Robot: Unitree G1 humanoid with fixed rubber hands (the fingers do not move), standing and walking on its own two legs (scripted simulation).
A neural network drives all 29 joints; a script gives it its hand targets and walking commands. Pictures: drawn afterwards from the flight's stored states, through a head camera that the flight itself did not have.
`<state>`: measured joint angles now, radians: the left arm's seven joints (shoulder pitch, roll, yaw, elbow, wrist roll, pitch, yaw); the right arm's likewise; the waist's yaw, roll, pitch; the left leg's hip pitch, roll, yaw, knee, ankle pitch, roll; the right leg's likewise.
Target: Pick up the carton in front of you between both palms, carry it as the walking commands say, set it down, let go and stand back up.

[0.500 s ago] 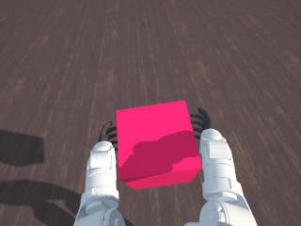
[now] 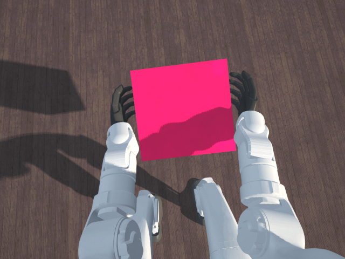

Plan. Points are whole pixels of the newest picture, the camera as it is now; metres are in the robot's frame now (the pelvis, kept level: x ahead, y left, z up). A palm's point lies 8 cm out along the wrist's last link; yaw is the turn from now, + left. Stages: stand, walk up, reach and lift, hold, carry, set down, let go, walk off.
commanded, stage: set down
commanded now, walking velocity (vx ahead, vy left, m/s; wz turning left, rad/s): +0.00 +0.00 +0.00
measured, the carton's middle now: (181, 111) +0.44 -0.05 -0.17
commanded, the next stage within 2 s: none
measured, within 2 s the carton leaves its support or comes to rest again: rests again in 1.68 s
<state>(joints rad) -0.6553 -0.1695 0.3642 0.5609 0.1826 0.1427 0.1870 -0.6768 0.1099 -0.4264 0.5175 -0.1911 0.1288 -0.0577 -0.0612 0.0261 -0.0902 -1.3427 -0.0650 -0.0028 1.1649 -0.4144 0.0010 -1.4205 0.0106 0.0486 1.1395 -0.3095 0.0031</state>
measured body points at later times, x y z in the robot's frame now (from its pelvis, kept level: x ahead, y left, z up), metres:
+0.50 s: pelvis -0.03 +0.00 -0.13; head +0.24 -0.02 +0.23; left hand +0.47 +0.08 -0.23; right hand +0.43 -0.22 -0.22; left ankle +0.05 +0.11 -0.62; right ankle +0.10 -0.11 -0.62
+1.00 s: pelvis -0.04 +0.01 -0.24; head +0.30 -0.01 +0.06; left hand +0.51 +0.06 -0.39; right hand +0.43 -0.23 -0.38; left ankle +0.05 +0.11 -0.62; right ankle +0.10 -0.11 -0.62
